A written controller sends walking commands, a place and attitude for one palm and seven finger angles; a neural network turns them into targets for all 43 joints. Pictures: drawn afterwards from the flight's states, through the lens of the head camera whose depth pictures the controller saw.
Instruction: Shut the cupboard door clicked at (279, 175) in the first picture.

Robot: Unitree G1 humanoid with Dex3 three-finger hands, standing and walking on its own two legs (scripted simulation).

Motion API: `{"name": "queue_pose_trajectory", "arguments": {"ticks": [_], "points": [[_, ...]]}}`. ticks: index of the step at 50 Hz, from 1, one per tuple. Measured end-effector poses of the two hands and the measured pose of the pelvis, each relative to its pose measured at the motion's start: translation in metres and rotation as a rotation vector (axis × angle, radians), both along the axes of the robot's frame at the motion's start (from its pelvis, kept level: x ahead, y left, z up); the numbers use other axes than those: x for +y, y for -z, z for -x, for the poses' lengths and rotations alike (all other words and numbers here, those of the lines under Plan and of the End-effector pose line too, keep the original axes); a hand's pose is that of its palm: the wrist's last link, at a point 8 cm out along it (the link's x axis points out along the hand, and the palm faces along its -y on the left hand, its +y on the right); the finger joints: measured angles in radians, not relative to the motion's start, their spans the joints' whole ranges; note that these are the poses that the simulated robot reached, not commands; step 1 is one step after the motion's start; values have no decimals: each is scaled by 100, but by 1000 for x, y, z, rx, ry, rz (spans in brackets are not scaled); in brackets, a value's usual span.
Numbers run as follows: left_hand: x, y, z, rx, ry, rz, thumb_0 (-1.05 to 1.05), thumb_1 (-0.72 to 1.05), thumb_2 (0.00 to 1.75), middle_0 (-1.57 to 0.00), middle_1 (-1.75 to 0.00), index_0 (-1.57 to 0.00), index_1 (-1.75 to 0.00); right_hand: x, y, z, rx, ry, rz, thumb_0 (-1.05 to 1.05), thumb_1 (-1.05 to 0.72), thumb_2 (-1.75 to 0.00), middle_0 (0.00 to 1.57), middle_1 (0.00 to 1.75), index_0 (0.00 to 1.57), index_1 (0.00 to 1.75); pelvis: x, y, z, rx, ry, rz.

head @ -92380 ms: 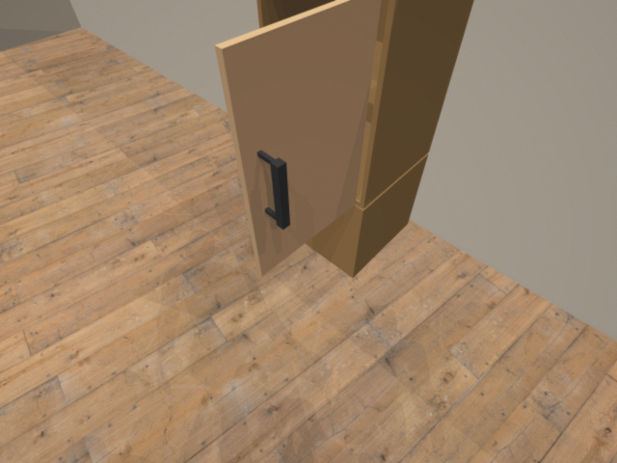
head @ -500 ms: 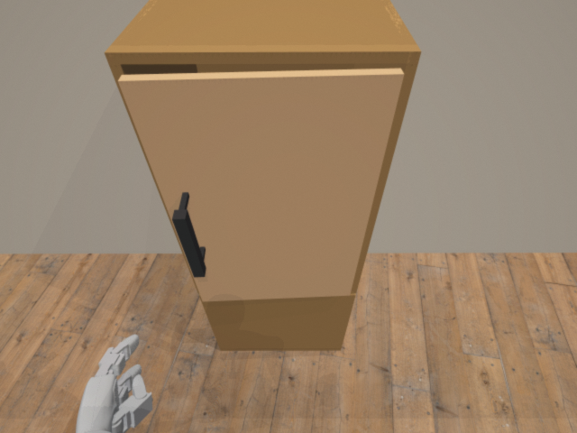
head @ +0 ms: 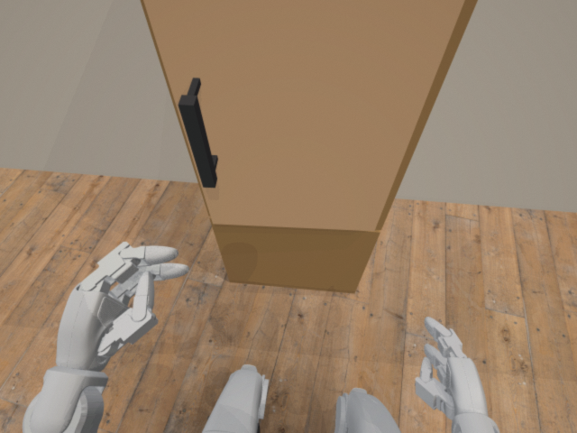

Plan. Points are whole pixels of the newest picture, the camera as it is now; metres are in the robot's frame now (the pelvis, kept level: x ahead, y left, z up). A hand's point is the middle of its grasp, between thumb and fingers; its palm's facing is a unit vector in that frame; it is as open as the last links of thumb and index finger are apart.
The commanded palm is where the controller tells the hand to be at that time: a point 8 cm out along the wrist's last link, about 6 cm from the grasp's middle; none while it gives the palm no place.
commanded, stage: raise the hand and make a fist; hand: left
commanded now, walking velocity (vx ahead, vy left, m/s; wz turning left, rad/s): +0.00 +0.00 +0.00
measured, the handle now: (203, 137) +0.52 +0.20 +0.08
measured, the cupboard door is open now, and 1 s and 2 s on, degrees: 3 3 3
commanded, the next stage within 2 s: bring the fist close to the handle in 1.28 s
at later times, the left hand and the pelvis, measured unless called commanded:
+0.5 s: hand (132, 307) +0.24 +0.22 +0.06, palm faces +0.04 -1.00 -0.01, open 3.2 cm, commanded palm +0.22 +0.27 +0.08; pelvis +0.02 +0.04 +0.02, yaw -1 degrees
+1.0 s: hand (130, 289) +0.25 +0.22 +0.09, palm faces +0.07 -1.00 -0.04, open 3.1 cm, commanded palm +0.23 +0.26 +0.08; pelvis +0.02 +0.03 +0.03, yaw -1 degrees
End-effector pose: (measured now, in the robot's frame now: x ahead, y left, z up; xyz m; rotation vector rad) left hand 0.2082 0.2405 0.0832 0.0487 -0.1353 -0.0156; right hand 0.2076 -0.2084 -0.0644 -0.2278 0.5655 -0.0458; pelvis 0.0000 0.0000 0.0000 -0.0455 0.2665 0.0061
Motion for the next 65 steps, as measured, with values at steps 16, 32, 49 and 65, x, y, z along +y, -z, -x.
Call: {"name": "queue_pose_trajectory", "arguments": {"ticks": [16, 32, 49, 65], "points": [[36, 4, -6, 92, -136, 6, 2, 91, 90, -90, -107, -90, -107, -3, -7, 47, 182, 77, 90, 1, -90, -90, 20, 30, 20, 30, 33, -16, -16, 26, 15, 10], [46, -8, -10, 97, -145, 21, 2, 91, 90, -120, -139, -119, -139, 34, -36, -10, 38, -11, 45, 1, -90, -90, 20, 30, 20, 30, 40, -24, -24, 13, 3, 24], [32, -15, -21, 99, -103, 7, 2, 91, 90, -130, -150, -129, -150, 4, -25, 21, 126, 47, 49, 1, -90, -90, 20, 30, 20, 30, 26, -27, -23, -1, 7, 10], [12, -9, -18, 97, -98, 14, 2, 90, 90, -130, -150, -130, -150, -18, -20, 24, 123, 69, 45, 1, -90, -90, 20, 30, 20, 30, 11, -24, -21, -2, 13, -10]]}}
